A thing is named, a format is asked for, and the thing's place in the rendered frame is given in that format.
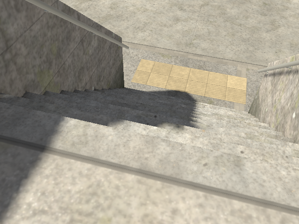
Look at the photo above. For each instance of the stairs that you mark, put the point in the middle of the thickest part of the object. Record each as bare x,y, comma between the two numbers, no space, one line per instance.
188,122

